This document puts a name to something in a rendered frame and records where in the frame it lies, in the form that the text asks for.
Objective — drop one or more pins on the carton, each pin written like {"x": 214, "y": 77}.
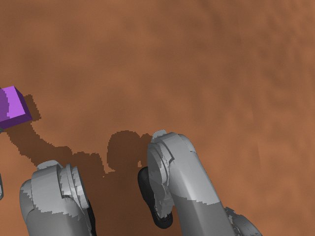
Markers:
{"x": 13, "y": 108}

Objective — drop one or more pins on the left robot foot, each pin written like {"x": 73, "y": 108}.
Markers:
{"x": 92, "y": 219}

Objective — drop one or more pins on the right robot foot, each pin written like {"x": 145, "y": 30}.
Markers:
{"x": 148, "y": 196}

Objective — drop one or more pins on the right robot hand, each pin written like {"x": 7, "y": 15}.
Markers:
{"x": 241, "y": 225}

